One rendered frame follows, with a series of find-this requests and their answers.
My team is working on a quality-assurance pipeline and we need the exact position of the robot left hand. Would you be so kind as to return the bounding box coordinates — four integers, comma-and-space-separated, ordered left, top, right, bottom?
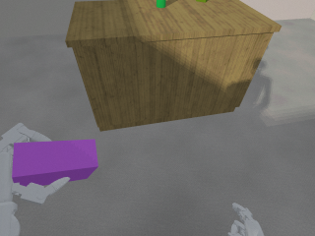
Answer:
0, 123, 70, 206

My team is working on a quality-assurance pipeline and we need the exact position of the table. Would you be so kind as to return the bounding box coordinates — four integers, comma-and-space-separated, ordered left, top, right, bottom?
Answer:
65, 0, 282, 132

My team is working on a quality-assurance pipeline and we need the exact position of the sponge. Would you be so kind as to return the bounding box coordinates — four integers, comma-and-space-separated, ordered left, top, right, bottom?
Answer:
12, 139, 98, 187

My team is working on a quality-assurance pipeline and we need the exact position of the robot right hand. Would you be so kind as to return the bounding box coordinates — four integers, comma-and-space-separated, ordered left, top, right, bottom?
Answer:
227, 203, 265, 236

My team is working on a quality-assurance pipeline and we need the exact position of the robot left forearm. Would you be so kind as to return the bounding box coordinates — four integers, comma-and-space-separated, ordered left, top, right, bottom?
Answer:
0, 202, 21, 236

